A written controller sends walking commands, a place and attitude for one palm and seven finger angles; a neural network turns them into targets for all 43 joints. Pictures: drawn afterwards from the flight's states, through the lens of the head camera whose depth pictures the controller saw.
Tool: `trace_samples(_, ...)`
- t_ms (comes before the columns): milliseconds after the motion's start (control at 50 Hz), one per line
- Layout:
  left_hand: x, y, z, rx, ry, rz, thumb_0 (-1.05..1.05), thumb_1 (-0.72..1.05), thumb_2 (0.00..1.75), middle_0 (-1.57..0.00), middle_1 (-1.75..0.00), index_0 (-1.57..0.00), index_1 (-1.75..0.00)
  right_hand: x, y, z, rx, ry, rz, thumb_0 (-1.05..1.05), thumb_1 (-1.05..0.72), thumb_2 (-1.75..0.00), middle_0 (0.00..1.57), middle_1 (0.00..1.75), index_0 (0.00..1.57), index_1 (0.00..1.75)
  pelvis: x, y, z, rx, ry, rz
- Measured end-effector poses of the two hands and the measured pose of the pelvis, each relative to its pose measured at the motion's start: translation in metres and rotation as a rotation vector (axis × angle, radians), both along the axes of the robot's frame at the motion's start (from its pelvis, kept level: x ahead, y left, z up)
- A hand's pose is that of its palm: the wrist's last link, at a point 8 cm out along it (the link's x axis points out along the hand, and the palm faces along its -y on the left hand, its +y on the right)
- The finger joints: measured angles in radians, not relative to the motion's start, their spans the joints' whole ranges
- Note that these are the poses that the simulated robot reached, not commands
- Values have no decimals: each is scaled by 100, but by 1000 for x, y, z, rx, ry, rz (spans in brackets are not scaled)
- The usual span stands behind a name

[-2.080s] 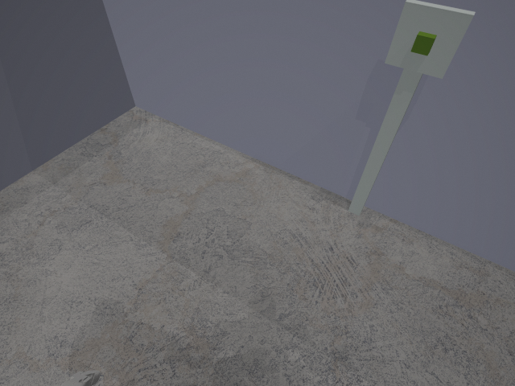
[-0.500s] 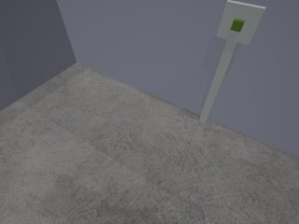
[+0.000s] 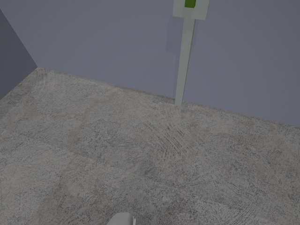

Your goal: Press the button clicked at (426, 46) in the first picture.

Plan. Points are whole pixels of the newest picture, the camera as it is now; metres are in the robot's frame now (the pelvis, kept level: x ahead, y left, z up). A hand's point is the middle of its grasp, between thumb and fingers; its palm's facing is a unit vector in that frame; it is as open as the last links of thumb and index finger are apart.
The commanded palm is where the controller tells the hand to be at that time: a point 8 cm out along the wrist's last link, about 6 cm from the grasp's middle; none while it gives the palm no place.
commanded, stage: walk to a spot facing it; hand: left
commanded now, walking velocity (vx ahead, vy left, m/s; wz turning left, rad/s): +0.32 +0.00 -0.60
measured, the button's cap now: (190, 0) +1.09 -0.11 +0.09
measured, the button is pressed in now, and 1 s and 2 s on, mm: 0 0 0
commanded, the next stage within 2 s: none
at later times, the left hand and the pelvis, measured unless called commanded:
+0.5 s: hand (76, 194) +0.22 +0.28 -0.17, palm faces -0.21 -0.96 -0.20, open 7.4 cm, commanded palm none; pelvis +0.13 +0.08 +0.01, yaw -17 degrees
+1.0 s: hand (137, 135) +0.46 +0.10 -0.17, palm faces -0.59 -0.78 -0.21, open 7.4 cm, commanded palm none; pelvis +0.24 +0.04 -0.02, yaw -35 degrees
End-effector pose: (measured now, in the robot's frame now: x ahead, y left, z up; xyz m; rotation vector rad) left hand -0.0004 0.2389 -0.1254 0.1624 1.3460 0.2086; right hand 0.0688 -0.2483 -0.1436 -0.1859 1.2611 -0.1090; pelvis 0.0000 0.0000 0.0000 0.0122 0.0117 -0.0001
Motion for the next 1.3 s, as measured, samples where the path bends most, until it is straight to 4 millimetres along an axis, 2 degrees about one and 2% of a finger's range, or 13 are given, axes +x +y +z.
trace_samples(160,20,11,4,-24,39,-49,0,90,90,-21,-30,-20,-30,22,-2,22,-47,-58,-76,1,-90,-90,20,29,20,30,31,13,10,-8,25,-79)
trace_samples(300,64,50,-10,-35,57,-88,0,90,90,-20,-30,-20,-30,79,28,36,-75,-162,-103,1,-91,-90,20,29,20,30,72,44,4,-30,25,-146)
trace_samples(360,98,73,-26,-40,59,-121,0,90,90,-20,-30,-20,-30,101,45,36,-101,-233,-124,1,-90,-90,20,29,20,30,93,62,-6,-39,17,-187)
trace_samples(400,129,84,-29,-39,54,-165,1,90,90,-20,-30,-20,-30,103,56,39,-107,-248,-155,0,-90,-90,20,29,20,30,104,70,-6,-41,6,-229)
trace_samples(520,245,92,-16,-43,-65,-309,1,91,90,-20,-30,-19,-30,66,90,41,-94,-125,-297,0,-90,-90,20,29,20,30,138,83,8,-57,-2,-317)
trace_samples(620,327,71,-9,-53,-140,-413,0,91,90,-20,-30,-19,-30,19,108,34,-90,34,-441,0,-92,-90,20,29,21,30,162,87,8,-56,1,-380)
trace_samples(720,386,29,-11,-80,-157,-524,0,91,90,-19,-30,-19,-30,-19,130,25,-54,177,-566,0,-91,-90,20,29,20,30,185,82,3,-45,3,-443)
trace_samples(820,435,-30,-17,-108,-165,-654,0,91,90,-20,-30,-19,-30,-39,147,14,4,276,-684,0,-91,-90,20,29,20,30,208,68,-6,-33,10,-515)
trace_samples(900,470,-77,-23,-122,-229,-740,0,90,90,-20,-30,-19,-30,-42,147,-2,61,320,-755,0,-90,-90,20,29,20,30,224,45,-21,-22,16,-553)
trace_samples(980,480,-91,-19,-110,-248,-754,0,90,90,-20,-30,-20,-30,-12,122,-9,52,268,-776,1,-90,-90,20,29,20,30,235,37,-19,-30,-3,-602)
trace_samples(1140,493,-72,-11,-52,-139,-801,0,90,90,-20,-30,-20,-30,97,54,8,-57,-56,-765,0,-91,-90,20,29,20,30,266,40,-6,-15,16,-696)
trace_samples(1220,514,-58,-17,-55,-128,-805,0,90,90,-20,-30,-20,-30,137,42,18,-110,-140,-754,0,-91,-90,20,29,20,30,286,50,-9,-20,26,-745)
trace_samples(1300,542,-44,-30,-62,-118,-805,1,90,90,-20,-30,-20,-30,159,48,27,-165,-175,-760,0,-90,-90,20,29,20,30,308,61,-14,-19,22,-798)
